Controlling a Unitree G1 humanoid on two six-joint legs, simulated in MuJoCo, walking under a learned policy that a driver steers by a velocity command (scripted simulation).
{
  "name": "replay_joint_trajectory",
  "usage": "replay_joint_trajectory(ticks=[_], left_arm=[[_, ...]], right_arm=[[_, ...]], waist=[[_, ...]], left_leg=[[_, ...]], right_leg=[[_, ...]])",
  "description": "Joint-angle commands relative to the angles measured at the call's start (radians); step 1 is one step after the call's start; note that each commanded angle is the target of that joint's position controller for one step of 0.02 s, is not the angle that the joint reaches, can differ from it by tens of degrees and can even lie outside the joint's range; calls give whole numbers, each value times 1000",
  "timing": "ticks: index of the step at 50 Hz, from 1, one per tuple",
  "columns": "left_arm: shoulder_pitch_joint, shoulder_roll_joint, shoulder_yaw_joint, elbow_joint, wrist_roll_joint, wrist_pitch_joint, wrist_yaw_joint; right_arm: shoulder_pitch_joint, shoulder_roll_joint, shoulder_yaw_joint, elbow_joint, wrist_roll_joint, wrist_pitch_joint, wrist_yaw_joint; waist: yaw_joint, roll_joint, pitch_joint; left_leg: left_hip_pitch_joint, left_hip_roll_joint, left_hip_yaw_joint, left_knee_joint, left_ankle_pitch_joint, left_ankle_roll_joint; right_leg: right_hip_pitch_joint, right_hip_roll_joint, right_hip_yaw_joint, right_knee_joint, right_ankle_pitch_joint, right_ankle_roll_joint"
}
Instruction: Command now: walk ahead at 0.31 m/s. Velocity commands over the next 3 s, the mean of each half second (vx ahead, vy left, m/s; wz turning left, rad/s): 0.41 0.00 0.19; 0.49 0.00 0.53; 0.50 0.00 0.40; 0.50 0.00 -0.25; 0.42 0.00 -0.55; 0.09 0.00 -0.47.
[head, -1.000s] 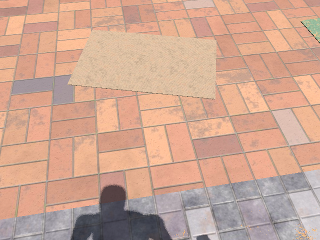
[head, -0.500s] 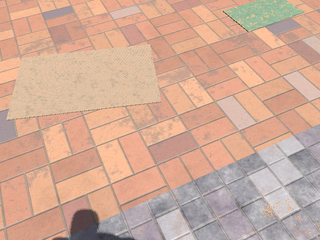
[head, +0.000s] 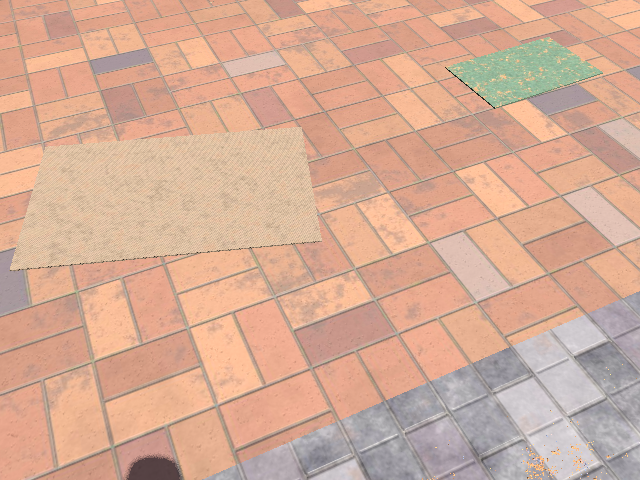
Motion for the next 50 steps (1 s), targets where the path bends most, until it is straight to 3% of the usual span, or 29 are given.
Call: replay_joint_trajectory(ticks=[1, 3, 4, 5, 6, 7, 8, 10, 13, 16, 19, 21, 23, 24, 25, 26, 27, 28, 29, 30, 31, 33, 37, 42, 46, 48, 50], left_arm=[[-87, 45, 6, -90, -5, -50, -15], [106, 48, 16, -7, -12, -61, -9], [228, 108, 32, 27, -4, -68, 3], [351, 207, 59, 51, -1, -72, 7], [323, 186, 52, 57, 4, -66, 8], [241, 140, 40, 30, 7, -69, 8], [190, 112, 32, 14, 5, -77, 7], [162, 84, 20, 10, 4, -90, 12], [232, 60, 8, 48, -1, -101, 18], [209, 49, -3, 49, -3, -104, 21], [214, 71, -4, 59, -5, -109, 24], [204, 95, 0, 63, -9, -111, 30], [179, 126, 9, 53, -6, -100, 37], [167, 136, 13, 44, -5, -91, 37], [165, 135, 13, 27, -2, -88, 31], [211, 16, -6, -21, -7, -92, 12], [151, 88, 14, -60, -12, -101, 5], [66, 109, 18, -93, -13, -111, 2], [34, 108, 16, -102, -11, -121, 2], [27, 92, 17, -100, -4, -118, 5], [39, 82, 15, -106, 11, -100, 5], [49, 57, 13, -116, 24, -63, 0], [-105, 58, 14, -186, 26, -36, -7], [-280, 69, 14, -259, 18, -34, -16], [-396, 67, 2, -316, 12, -41, -24], [-434, 70, -4, -344, 5, -50, -26], [-393, 87, -2, -350, 0, -60, -23]], right_arm=[[-10, -172, -42, -27, 3, -20, 5], [-103, -147, -41, -51, 14, -23, 8], [-150, -105, -30, -79, 10, -32, 9], [-191, -36, -11, -125, 12, -43, 17], [-209, -111, -28, -132, -10, -46, 17], [-179, -102, -29, -113, -8, -51, 25], [-150, -82, -23, -94, -2, -58, 34], [-152, -75, -22, -85, -8, -54, 48], [-203, -46, -16, -103, -7, -40, 55], [-327, -20, 2, -158, -7, -39, 61], [-405, -13, 16, -200, -6, -36, 67], [-362, -40, 7, -198, -6, -36, 61], [-194, -79, -12, -150, -8, -41, 52], [-52, -104, -28, -103, -12, -45, 49], [75, -162, -53, -69, -24, -44, 39], [81, -260, -77, -86, -28, -37, 26], [66, -270, -82, -87, 11, -27, 34], [-18, -236, -75, -93, 17, -26, 28], [-61, -179, -63, -101, 18, -31, 26], [-96, -149, -55, -104, 13, -38, 22], [-110, -126, -47, -104, 15, -45, 17], [-91, -124, -43, -100, 20, -64, 16], [-10, -159, -51, -95, 25, -68, 14], [113, -158, -51, -91, 22, -58, 9], [178, -156, -50, -91, 11, -53, -2], [193, -164, -51, -94, 3, -52, -7], [160, -180, -55, -108, 2, -52, -16]], waist=[[10, 160, 133], [101, 105, 113], [152, -30, 93], [188, -279, 65], [147, -172, 132], [91, -75, 150], [60, -55, 138], [38, -60, 116], [42, -77, 102], [43, -80, 135], [49, -99, 147], [14, -96, 112], [-62, -104, 7], [-118, -98, -69], [-169, -49, -129], [-97, 185, -206], [-107, 159, -283], [-70, 90, -123], [-45, 6, -35], [-4, -42, 14], [30, -42, 20], [53, -21, 6], [15, 14, 50], [-61, 42, 44], [-98, 64, 52], [-105, 77, 54], [-69, 93, 46]], left_leg=[[-66, 264, -345, -310, -350, 182], [-273, 149, -188, -182, -274, 121], [-419, 77, -88, 15, -214, 82], [-588, -43, 67, 330, -191, 41], [-652, -10, 8, 496, -224, 61], [-656, 34, -27, 566, -150, 74], [-634, 59, -25, 580, -80, 73], [-606, 75, -11, 572, 6, 55], [-622, 43, 8, 568, 66, 33], [-572, 33, 65, 402, 157, 22], [-426, 17, 140, 221, 210, 51], [-328, -20, 169, 180, 200, 94], [-171, -77, 185, 165, 143, 139], [-7, -98, 173, 110, 151, 167], [190, -22, 43, 65, 55, 207], [409, 277, -454, -5, -25, 334], [449, 346, -794, -186, -75, 413], [335, 322, -643, -212, -89, 375], [191, 291, -534, -234, 15, 340], [78, 242, -451, -244, 141, 304], [0, 198, -383, -248, 246, 285], [-58, 159, -309, -251, 357, 276], [-76, 111, -280, -290, 304, 243], [78, 103, -313, -253, 399, 180], [180, 106, -342, -194, 521, 186], [215, 117, -364, -156, 593, 189], [196, 124, -380, -116, 651, 165]], right_leg=[[-104, -23, -31, -50, 0, -21], [231, 23, -53, -206, 107, -29], [384, -101, 136, -319, -7, -50], [468, -340, 559, -499, -263, -131], [396, -407, 620, -495, -180, -176], [363, -370, 528, -469, -96, -171], [342, -327, 441, -472, 8, -150], [331, -277, 288, -496, 180, -114], [341, -250, 124, -468, 532, -88], [251, -220, 7, -486, 614, -74], [198, -233, -59, -493, 710, -67], [242, -253, -100, -394, 995, -54], [283, -262, -139, -137, 1233, -37], [236, -252, -155, 61, 1176, -24], [67, -219, -167, 326, 929, -8], [-279, -51, -171, 736, 70, 37], [-434, 25, 36, 892, -59, 33], [-515, -51, 69, 856, 47, 21], [-481, -90, 57, 771, 120, 21], [-419, -118, 60, 697, 138, 29], [-355, -132, 66, 642, 131, 45], [-303, -140, 55, 562, 115, 74], [-398, -145, 18, 385, 249, 122], [-505, -114, 21, 204, 406, 135], [-527, -73, 14, 93, 392, 124], [-501, -49, 9, 31, 367, 109], [-376, -30, 21, -53, 340, 85]])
